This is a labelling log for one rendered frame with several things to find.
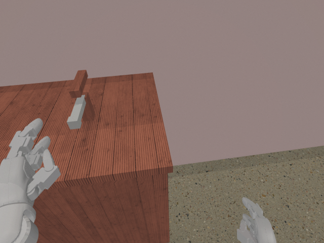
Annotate tap lever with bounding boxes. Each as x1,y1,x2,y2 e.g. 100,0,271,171
67,95,86,130

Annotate robot left forearm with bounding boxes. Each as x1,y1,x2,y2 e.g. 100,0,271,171
0,202,38,243

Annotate counter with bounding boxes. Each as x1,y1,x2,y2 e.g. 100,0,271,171
0,70,173,243

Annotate left robot hand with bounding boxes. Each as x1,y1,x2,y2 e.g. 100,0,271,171
0,118,61,207

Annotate right robot hand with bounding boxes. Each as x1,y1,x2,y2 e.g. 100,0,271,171
237,197,276,243

